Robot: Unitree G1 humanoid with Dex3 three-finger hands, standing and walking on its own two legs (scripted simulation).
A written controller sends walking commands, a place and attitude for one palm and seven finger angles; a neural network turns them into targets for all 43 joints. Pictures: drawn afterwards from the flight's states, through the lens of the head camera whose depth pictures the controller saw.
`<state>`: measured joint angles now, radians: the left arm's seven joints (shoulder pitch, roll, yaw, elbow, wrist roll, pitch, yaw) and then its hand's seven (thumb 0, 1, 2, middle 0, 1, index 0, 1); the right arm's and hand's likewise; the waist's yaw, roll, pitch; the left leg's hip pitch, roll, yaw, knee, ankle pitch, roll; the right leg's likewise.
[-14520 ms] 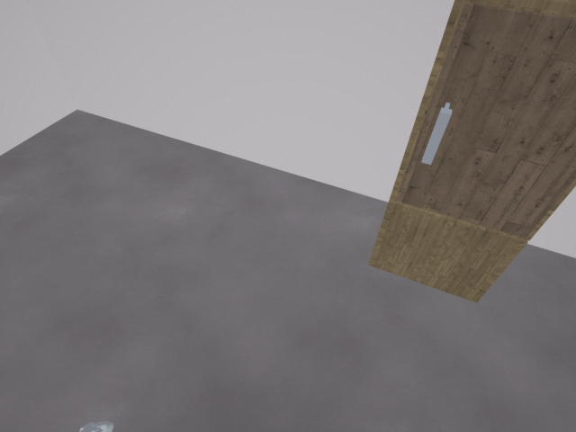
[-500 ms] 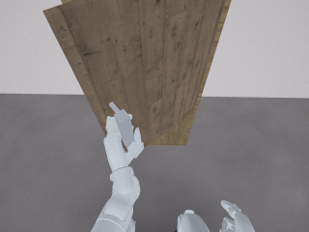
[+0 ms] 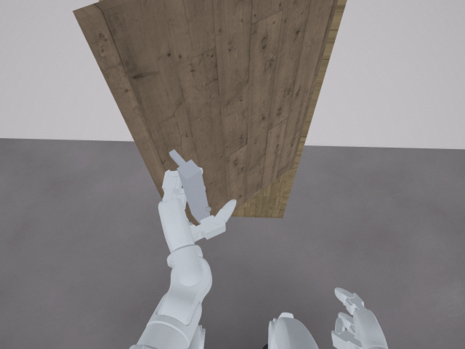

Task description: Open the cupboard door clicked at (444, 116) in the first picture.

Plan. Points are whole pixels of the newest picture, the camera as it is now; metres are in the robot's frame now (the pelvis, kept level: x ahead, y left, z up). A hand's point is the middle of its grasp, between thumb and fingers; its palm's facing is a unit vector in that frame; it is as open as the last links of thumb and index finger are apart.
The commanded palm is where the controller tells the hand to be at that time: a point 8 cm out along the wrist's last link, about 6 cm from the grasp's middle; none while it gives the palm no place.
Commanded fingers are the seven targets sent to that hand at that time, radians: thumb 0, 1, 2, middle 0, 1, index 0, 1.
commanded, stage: open thumb and fingers to let go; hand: left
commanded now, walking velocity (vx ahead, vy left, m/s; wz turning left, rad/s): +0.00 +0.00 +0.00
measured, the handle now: (188, 187) +0.38 +0.09 +0.04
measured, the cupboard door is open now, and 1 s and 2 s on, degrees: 42 45 44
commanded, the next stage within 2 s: slide the hand sideways off the handle in 0.44 s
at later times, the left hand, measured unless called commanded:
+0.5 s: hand (207, 207) +0.35 +0.06 +0.03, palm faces +0.32 -0.95 -0.04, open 14.6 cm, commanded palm +0.30 +0.09 +0.03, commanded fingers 0.00 -0.50 0.30 -0.15 -0.30 -0.15 -0.30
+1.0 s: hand (202, 236) +0.30 +0.06 +0.03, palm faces -0.13 -0.99 +0.01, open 16.2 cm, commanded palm +0.27 +0.13 +0.03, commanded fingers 0.00 -0.50 0.30 -0.15 -0.30 -0.15 -0.30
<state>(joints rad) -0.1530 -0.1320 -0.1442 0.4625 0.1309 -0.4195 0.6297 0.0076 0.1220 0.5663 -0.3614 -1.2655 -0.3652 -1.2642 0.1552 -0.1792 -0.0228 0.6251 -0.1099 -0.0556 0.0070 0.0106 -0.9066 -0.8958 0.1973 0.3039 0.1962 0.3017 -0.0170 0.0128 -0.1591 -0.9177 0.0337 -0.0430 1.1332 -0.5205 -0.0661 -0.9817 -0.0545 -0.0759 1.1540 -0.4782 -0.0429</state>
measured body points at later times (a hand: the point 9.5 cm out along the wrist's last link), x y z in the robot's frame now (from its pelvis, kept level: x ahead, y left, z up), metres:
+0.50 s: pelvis -0.01 +0.02 +0.00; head +0.07 +0.01 +0.44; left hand +0.32 +0.11 +0.04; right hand +0.15 -0.20 -0.12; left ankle +0.02 +0.16 -0.65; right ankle +0.04 -0.10 -0.65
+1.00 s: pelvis -0.01 +0.04 -0.01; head +0.07 +0.03 +0.43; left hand +0.30 +0.12 +0.03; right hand +0.15 -0.20 -0.11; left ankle +0.02 +0.16 -0.65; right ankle +0.04 -0.09 -0.65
